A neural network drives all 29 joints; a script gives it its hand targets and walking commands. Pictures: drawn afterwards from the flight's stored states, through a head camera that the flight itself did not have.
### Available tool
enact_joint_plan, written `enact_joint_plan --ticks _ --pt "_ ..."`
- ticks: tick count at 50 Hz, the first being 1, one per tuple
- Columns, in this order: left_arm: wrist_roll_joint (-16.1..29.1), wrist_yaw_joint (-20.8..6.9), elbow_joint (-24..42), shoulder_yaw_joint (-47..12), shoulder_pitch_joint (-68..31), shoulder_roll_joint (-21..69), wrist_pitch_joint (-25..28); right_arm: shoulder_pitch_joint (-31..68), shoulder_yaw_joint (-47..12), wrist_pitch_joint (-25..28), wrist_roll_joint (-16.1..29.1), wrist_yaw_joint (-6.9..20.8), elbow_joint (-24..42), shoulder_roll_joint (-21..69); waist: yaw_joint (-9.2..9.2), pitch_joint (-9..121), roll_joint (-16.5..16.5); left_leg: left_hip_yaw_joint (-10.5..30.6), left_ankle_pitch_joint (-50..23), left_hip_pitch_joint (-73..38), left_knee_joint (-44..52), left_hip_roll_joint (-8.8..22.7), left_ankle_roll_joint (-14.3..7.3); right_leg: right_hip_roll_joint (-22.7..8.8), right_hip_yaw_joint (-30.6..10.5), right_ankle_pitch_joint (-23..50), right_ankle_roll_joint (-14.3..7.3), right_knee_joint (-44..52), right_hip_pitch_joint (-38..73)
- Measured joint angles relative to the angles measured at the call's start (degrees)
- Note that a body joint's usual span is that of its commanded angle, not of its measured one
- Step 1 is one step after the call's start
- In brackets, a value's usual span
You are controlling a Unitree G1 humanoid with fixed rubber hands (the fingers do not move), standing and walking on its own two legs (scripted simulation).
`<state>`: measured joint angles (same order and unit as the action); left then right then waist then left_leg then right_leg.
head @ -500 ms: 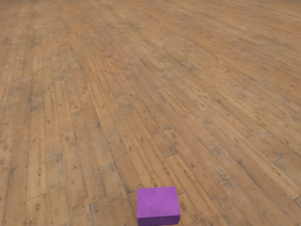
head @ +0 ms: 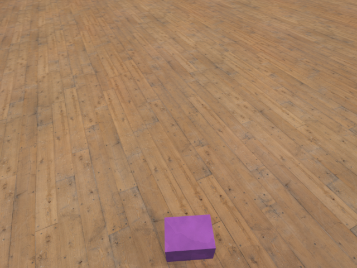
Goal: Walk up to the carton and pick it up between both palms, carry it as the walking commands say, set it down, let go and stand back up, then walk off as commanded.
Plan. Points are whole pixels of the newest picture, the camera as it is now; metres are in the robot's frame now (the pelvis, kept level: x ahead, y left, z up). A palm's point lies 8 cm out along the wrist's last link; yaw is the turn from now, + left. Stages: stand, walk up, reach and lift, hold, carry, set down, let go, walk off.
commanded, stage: walk off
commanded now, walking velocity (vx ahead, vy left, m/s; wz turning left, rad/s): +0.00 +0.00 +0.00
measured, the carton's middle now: (188, 238) +0.44 +0.00 -0.70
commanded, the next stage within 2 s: stand in 0.42 s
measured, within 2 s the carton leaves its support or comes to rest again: neither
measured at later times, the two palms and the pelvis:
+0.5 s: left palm out of the picture +0.06 +0.25 -0.14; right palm out of the picture +0.07 -0.26 -0.14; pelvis +0.02 -0.01 +0.00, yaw -3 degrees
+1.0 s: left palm out of the picture +0.08 +0.24 -0.13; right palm out of the picture +0.05 -0.29 -0.14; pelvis +0.02 -0.03 +0.00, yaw -3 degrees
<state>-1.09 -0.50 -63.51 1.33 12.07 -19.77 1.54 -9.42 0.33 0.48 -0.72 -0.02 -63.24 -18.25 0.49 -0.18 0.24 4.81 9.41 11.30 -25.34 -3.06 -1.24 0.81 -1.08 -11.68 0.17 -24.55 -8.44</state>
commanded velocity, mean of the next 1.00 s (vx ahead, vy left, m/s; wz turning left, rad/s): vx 0.00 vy -0.01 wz -0.16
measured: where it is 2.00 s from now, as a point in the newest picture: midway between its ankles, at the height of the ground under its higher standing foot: outside the picture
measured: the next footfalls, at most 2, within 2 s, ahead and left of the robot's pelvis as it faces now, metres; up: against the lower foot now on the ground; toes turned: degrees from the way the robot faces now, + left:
left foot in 1.58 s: +0.04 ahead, +0.02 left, +0.00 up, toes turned +7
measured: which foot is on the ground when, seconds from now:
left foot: down 0.00-1.00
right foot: down 0.00-1.00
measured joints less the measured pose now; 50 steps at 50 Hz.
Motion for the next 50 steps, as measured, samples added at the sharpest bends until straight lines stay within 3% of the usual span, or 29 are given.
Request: enact_joint_plan --ticks 13,24,41,50 --pt "0.8 0.6 -1.0 -0.7 -1.5 1.0 -1.7 1.1 -0.4 -0.3 0.5 -0.2 -0.7 0.2 -0.19 -1.0 -0.3 0.8 0.2 -0.7 1.2 -0.1 0.4 -0.2 0.6 -0.5 -0.2 0.9 0.8" --pt "0.4 0.5 -0.7 -0.9 -1.3 5.1 -3.7 0.9 -0.9 -2.0 0.6 -1.9 0.4 4.6 0.80 -1.3 0.4 -2.6 2.7 0.7 -1.8 1.8 1.1 1.6 -2.6 -2.0 -0.9 -2.6 -2.0" --pt "0.2 1.4 -1.3 -1.3 -1.5 7.3 -2.5 -3.0 -0.1 -1.2 0.1 -0.8 -1.3 6.0 -1.67 -1.7 0.2 -2.7 1.9 -1.3 0.9 2.1 1.6 1.8 -2.7 -1.7 -1.5 -1.3 -0.7" --pt "0.3 1.9 -0.8 -0.5 -2.5 4.4 -2.0 -1.7 0.4 -0.6 -0.4 -1.1 -0.1 3.5 -1.22 -2.6 0.5 -1.9 1.9 -2.5 1.4 2.8 2.2 2.4 -1.9 -1.4 -2.2 0.0 0.9"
